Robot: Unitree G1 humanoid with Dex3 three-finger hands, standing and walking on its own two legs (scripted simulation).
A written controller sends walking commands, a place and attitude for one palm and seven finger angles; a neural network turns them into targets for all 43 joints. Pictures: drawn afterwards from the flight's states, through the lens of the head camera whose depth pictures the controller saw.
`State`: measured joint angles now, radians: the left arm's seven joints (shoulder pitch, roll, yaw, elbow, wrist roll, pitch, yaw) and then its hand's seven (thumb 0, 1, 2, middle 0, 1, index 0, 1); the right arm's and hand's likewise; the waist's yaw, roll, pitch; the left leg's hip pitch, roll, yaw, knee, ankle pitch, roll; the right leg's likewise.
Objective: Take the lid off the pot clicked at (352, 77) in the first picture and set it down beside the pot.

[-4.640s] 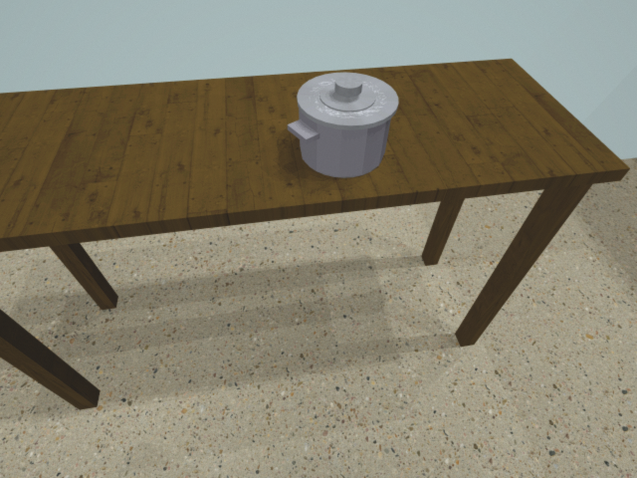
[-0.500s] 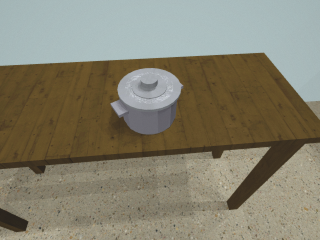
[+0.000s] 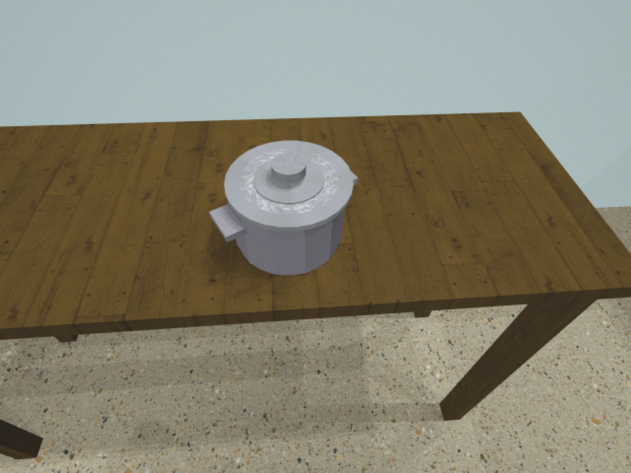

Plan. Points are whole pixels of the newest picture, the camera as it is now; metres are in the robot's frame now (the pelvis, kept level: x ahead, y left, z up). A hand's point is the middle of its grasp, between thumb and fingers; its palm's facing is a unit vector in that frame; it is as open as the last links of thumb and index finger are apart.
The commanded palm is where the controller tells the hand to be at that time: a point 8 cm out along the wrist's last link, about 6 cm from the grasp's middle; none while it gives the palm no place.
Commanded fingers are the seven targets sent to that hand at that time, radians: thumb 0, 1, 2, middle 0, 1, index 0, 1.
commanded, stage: come to a stop and stand still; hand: left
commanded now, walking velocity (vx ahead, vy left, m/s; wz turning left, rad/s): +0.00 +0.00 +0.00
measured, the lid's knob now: (288, 167) +0.45 +0.07 +0.15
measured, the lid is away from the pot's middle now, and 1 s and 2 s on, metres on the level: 0.00 0.00 0.00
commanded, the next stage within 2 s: look again from close up in 0.06 s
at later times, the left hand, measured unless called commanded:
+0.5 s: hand out of the picture +0.00 +0.16 -0.18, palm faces +0.01 -0.99 -0.17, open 7.3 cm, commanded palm none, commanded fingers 0.00 0.90 0.90 -0.20 -0.30 -0.20 -0.30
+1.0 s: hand out of the picture -0.02 +0.16 -0.18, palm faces +0.02 -0.99 -0.13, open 7.4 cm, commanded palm none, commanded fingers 0.00 0.90 0.90 -0.20 -0.30 -0.20 -0.30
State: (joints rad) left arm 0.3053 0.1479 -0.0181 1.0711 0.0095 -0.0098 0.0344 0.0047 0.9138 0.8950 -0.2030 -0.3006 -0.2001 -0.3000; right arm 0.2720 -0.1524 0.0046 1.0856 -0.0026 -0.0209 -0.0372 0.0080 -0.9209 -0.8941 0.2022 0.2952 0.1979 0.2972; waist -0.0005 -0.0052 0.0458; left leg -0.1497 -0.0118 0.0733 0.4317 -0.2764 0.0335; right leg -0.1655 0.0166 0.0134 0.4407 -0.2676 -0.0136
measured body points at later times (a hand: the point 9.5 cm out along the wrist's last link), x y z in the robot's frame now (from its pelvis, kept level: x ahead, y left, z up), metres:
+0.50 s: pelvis +0.00 +0.00 +0.00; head +0.02 +0.01 +0.45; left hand +0.00 +0.22 -0.16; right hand -0.01 -0.21 -0.16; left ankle -0.03 +0.09 -0.74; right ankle -0.02 -0.11 -0.74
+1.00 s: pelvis +0.00 +0.01 +0.00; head +0.02 +0.03 +0.45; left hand -0.02 +0.22 -0.17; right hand -0.02 -0.20 -0.15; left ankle -0.03 +0.09 -0.74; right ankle -0.02 -0.11 -0.74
